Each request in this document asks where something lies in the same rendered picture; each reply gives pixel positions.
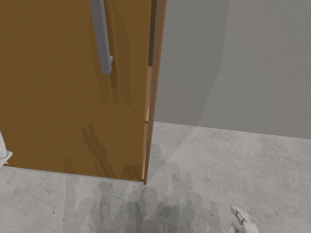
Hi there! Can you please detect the left robot hand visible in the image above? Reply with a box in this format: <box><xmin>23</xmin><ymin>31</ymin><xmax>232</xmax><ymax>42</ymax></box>
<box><xmin>0</xmin><ymin>131</ymin><xmax>13</xmax><ymax>168</ymax></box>

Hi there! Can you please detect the wardrobe door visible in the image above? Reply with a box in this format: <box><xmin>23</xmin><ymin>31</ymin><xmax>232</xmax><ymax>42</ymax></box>
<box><xmin>0</xmin><ymin>0</ymin><xmax>152</xmax><ymax>182</ymax></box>

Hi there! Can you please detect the handle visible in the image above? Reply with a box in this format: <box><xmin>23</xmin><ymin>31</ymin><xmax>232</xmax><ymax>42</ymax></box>
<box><xmin>89</xmin><ymin>0</ymin><xmax>114</xmax><ymax>75</ymax></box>

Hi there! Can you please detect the right robot hand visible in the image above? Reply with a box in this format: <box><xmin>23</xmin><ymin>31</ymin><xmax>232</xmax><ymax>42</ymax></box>
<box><xmin>227</xmin><ymin>204</ymin><xmax>259</xmax><ymax>233</ymax></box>

